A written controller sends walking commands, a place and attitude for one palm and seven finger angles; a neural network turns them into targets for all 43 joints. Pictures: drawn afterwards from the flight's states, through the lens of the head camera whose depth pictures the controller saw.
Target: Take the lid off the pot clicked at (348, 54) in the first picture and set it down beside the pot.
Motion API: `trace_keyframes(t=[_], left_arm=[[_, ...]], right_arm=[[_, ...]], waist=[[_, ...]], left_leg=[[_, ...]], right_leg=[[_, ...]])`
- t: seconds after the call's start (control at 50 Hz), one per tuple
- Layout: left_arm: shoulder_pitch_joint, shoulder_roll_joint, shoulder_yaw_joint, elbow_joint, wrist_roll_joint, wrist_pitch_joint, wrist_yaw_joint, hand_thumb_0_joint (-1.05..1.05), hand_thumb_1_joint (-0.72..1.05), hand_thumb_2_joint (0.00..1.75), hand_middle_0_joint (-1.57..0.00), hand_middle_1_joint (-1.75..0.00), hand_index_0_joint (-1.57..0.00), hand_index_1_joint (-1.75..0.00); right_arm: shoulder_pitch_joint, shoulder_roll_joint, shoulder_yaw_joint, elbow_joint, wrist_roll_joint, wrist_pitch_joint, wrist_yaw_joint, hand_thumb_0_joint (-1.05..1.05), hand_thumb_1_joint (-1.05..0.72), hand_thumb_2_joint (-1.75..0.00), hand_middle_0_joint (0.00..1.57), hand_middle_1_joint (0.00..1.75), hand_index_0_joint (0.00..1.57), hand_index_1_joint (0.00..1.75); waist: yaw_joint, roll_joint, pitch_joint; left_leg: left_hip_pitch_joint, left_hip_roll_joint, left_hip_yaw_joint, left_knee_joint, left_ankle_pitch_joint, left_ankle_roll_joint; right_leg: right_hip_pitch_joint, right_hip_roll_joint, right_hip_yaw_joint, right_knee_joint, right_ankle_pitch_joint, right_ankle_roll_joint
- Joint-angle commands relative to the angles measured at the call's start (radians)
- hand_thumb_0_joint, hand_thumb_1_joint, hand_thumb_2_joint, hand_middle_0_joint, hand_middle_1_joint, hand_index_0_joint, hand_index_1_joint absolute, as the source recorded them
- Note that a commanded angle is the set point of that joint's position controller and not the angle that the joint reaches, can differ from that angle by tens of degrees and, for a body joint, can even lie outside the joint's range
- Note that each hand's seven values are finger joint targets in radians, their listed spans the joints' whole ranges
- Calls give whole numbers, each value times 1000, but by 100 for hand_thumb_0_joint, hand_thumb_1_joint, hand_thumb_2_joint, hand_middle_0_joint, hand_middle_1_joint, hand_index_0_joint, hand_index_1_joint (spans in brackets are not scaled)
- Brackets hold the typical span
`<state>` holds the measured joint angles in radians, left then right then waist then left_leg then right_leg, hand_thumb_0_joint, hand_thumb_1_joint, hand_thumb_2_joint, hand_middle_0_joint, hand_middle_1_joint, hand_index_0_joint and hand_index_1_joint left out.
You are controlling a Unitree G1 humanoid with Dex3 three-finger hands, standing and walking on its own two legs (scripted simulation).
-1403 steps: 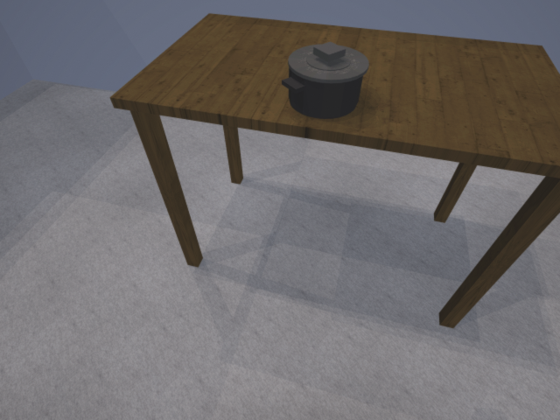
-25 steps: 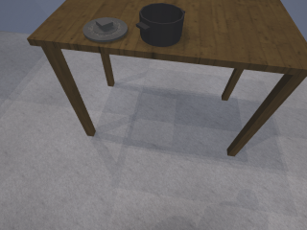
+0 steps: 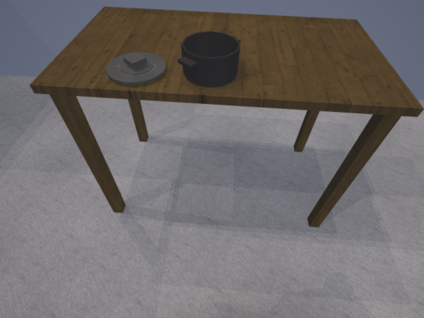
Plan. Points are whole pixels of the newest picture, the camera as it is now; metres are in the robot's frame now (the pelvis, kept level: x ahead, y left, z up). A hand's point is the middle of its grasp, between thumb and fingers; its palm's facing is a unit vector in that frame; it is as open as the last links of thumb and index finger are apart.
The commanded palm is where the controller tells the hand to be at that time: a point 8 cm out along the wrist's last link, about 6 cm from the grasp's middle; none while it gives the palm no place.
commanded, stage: stop stepping back and stand still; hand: left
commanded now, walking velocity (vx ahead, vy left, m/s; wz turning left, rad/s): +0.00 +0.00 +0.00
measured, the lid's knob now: (135, 60) +0.81 +0.27 +0.07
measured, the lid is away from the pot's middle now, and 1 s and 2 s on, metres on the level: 0.24 0.24 0.24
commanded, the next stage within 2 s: let the arm hang, fingers relaxed in 0.04 s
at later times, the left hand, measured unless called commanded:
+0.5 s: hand out of the picture +0.00 +0.17 -0.18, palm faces +0.00 -0.98 -0.19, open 7.4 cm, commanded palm none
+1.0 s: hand out of the picture +0.01 +0.18 -0.18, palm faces +0.00 -0.98 -0.20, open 7.4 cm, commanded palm none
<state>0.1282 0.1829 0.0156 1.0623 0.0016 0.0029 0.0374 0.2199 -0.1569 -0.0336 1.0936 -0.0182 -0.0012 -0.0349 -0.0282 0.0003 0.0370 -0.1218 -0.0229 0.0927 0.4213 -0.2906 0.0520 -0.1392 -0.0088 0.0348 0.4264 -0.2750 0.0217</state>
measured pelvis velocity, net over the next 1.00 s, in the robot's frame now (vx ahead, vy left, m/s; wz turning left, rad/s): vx -0.02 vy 0.00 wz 0.00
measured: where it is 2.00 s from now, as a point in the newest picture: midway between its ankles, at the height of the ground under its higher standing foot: outside the picture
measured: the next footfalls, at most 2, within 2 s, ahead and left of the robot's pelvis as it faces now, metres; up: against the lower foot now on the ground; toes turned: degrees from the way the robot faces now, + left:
none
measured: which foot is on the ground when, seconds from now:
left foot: down 0.00-1.00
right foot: down 0.00-1.00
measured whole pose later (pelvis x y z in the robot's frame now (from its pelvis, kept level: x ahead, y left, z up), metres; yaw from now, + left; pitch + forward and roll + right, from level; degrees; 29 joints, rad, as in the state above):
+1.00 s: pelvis -0.02 +0.00 +0.00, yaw +0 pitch -1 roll +0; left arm 0.21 0.17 0.01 1.12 0.01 0.01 0.04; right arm 0.24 -0.14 -0.03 1.12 -0.02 0.00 -0.03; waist -0.02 0.00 0.06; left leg -0.15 -0.02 0.10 0.41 -0.26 0.06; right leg -0.16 -0.01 0.04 0.41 -0.23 0.02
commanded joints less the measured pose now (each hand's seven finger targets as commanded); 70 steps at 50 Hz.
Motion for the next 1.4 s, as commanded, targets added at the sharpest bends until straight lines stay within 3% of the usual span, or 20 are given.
trace_keyframes(t=[0.0, 0.44, 0.68, 0.82, 0.86, 0.92, 0.98, 1.02, 1.06, 1.38], left_arm=[[71, 112, 16, -15, 2, -11, 3, 0, 90, 90, -20, -30, -20, -30], [143, 79, 1, 39, 5, -13, 6, 0, 90, 90, -20, -30, -20, -30], [142, 80, 3, 34, 7, -13, 5, 0, 90, 90, -20, -30, -20, -30], [135, 87, 4, 28, 7, -13, 5, 0, 90, 90, -20, -30, -20, -30], [128, 89, 4, 26, 8, -10, 4, 0, 90, 90, -20, -30, -20, -30], [131, 88, 4, 27, 8, -10, 5, 0, 90, 90, -20, -30, -20, -30], [129, 88, 5, 25, 8, -11, 4, 0, 90, 90, -20, -30, -20, -30], [128, 92, 5, 25, 8, -13, 5, 0, 90, 90, -20, -30, -20, -30], [124, 90, 5, 26, 7, -11, 4, 0, 90, 90, -20, -30, -20, -30], [132, 90, 6, 25, 8, -14, 5, 0, 90, 90, -20, -30, -20, -30]], right_arm=[[66, -118, -16, -19, 4, -11, -11, 0, -90, -90, 20, 30, 20, 30], [92, -96, -13, 8, 9, -7, -13, 0, -90, -90, 20, 30, 20, 30], [79, -97, -14, 1, 7, -10, -13, 0, -90, -90, 20, 30, 20, 30], [73, -102, -14, -4, 9, -10, -11, 0, -90, -90, 20, 30, 20, 30], [72, -104, -13, -1, 6, -9, -11, 0, -90, -90, 20, 30, 20, 30], [68, -103, -13, -5, 8, -8, -10, 0, -90, -90, 20, 30, 20, 30], [75, -106, -15, -3, 6, -10, -11, 0, -90, -90, 20, 30, 20, 30], [74, -107, -15, -5, 8, -9, -10, 0, -90, -90, 20, 30, 20, 30], [72, -106, -15, -3, 6, -9, -10, 0, -90, -90, 20, 30, 20, 30], [73, -104, -18, -2, 6, -9, -9, 0, -90, -90, 20, 30, 20, 30]], waist=[[12, 13, -30], [4, -2, -4], [7, 14, -4], [9, -6, -4], [9, 22, 13], [12, -7, 17], [10, 17, -9], [10, -13, -12], [9, 9, 5], [8, 0, -8]], left_leg=[[45, 153, -122, -57, 388, -6], [30, 150, -123, -73, 241, -4], [17, 153, -129, -77, 245, -5], [15, 154, -133, -79, 241, -5], [-1, 156, -138, -95, 214, -6], [-4, 156, -143, -98, 191, -5], [10, 156, -138, -93, 220, -4], [14, 155, -138, -87, 222, -5], [6, 154, -136, -90, 211, -6], [-3, 154, -135, -81, 194, -7]], right_leg=[[-25, -82, 39, -32, 325, -41], [-65, -79, 61, -66, 239, -39], [-70, -76, 59, -60, 239, -35], [-67, -77, 57, -66, 230, -33], [-75, -75, 53, -64, 203, -33], [-78, -73, 53, -72, 183, -32], [-70, -77, 53, -64, 209, -32], [-70, -77, 57, -66, 214, -33], [-81, -77, 58, -66, 206, -33], [-76, -76, 68, -65, 208, -37]])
